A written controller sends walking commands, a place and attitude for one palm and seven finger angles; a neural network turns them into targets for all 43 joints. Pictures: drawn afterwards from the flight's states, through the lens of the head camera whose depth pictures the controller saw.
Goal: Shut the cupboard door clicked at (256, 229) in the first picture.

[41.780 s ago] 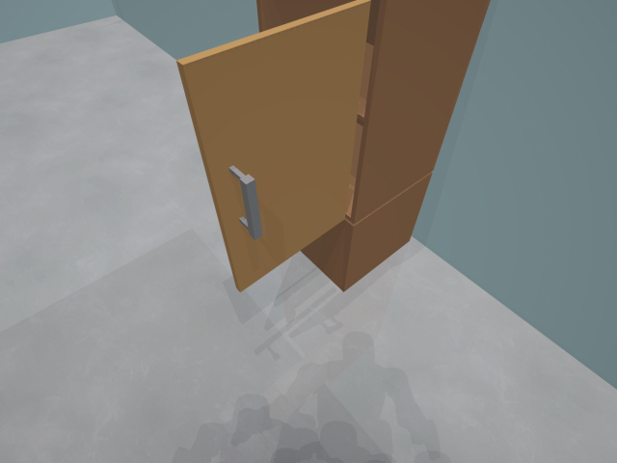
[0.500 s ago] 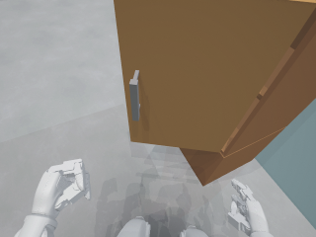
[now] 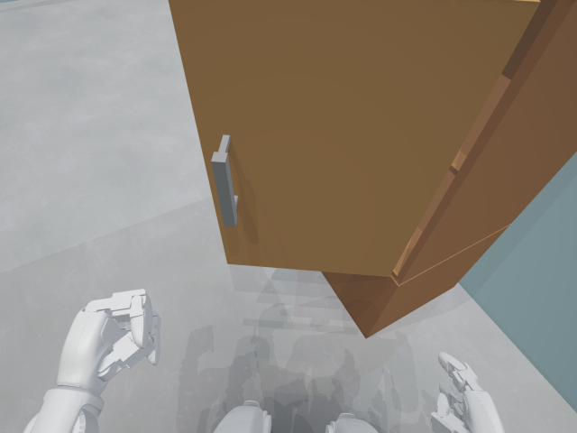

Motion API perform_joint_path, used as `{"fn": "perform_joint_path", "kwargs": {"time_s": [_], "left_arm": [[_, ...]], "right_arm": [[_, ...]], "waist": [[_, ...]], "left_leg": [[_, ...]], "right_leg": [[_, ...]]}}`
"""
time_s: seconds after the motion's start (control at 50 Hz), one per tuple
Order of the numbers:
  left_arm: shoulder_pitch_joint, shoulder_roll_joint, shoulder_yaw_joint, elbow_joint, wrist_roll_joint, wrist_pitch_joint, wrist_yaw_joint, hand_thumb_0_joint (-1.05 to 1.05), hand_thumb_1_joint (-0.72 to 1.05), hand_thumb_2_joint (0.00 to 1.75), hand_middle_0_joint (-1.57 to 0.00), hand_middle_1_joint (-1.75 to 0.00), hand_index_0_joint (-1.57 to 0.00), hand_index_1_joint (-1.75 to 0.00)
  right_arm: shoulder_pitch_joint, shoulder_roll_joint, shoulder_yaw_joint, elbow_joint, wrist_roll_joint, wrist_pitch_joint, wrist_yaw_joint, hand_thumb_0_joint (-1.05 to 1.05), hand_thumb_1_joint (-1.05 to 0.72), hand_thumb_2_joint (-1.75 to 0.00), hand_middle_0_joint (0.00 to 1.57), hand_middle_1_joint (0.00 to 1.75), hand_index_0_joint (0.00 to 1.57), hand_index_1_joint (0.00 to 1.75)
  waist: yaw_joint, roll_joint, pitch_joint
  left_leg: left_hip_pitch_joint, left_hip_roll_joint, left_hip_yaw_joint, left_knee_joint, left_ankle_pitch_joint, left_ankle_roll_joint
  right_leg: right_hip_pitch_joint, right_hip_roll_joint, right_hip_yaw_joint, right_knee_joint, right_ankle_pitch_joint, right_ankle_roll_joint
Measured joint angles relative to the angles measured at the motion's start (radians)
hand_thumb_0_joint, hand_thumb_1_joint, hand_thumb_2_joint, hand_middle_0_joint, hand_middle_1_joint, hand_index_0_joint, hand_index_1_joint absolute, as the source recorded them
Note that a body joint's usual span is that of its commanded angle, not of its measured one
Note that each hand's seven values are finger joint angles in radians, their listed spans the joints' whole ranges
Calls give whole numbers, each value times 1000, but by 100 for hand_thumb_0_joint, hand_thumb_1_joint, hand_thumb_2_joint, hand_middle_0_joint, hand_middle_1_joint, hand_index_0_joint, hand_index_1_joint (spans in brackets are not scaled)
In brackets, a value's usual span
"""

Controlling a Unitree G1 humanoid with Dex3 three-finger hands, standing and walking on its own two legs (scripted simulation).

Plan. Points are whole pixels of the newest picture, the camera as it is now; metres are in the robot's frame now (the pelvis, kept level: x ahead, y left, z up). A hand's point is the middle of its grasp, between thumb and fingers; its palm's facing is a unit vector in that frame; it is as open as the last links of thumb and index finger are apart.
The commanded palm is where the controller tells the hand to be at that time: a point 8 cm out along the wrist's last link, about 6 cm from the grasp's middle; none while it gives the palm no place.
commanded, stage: raise the hand and make a fist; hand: left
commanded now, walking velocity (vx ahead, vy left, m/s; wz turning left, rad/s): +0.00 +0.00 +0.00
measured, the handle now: (228, 183) +0.47 +0.13 +0.05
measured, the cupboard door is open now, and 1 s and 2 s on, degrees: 57 57 57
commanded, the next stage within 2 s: bring the fist close to the handle in 0.08 s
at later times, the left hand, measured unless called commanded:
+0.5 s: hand (183, 311) +0.26 +0.15 +0.06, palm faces -0.06 -1.00 -0.03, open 3.1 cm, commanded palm +0.25 +0.21 +0.06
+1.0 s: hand (222, 264) +0.33 +0.12 +0.06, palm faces -0.05 -1.00 -0.02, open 3.1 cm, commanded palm +0.31 +0.17 +0.06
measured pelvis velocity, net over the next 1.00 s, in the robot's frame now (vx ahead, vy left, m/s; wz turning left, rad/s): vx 0.00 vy -0.01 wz -0.01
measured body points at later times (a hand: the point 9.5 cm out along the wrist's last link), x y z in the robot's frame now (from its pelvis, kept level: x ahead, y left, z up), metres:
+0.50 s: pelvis +0.00 -0.01 +0.00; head +0.05 -0.01 +0.44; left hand +0.26 +0.21 +0.06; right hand +0.18 -0.25 -0.08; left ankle +0.03 +0.08 -0.65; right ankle +0.02 -0.11 -0.65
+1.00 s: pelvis +0.00 -0.01 +0.00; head +0.06 -0.01 +0.45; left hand +0.32 +0.17 +0.06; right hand +0.16 -0.25 -0.09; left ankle +0.03 +0.08 -0.65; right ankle +0.02 -0.11 -0.65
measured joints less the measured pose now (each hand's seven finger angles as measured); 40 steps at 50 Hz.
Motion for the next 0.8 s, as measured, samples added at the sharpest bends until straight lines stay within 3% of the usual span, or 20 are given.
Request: {"fn": "perform_joint_path", "kwargs": {"time_s": [0.24, 0.4, 0.58, 0.8], "left_arm": [[4, -2, -8, -7, 1, -9, 0, 1, 90, 90, -130, -150, -130, -150], [-108, -6, -21, 55, 10, 11, 7, 1, 90, 90, -131, -150, -130, -150], [-206, -19, -46, 113, 40, 47, 56, 1, 90, 90, -130, -150, -130, -150], [-306, -51, -91, 185, 80, 36, 123, 1, 90, 90, -130, -150, -130, -150]], "right_arm": [[-24, 9, 4, -3, 4, -1, -3, 1, -91, -90, 21, 30, 20, 30], [-34, 5, 11, 11, 6, -1, -6, 1, -91, -90, 21, 30, 20, 30], [-15, 5, 12, 15, 6, 21, 1, 1, -91, -90, 21, 30, 20, 30], [-9, 1, 2, 39, 0, 50, 16, 1, -91, -90, 20, 30, 20, 30]], "waist": [[7, 5, -9], [8, 6, -9], [-10, 4, -9], [-21, 1, -5]], "left_leg": [[-5, 5, -10, 10, -6, -15], [-25, 5, -16, 25, -9, -21], [-6, 6, -3, -4, 0, -19], [3, 1, 10, -24, 5, -13]], "right_leg": [[-7, 5, -10, 16, -11, -15], [-26, 6, -17, 32, -16, -21], [-15, 6, -3, 12, -8, -19], [-12, 1, 11, 1, -4, -12]]}}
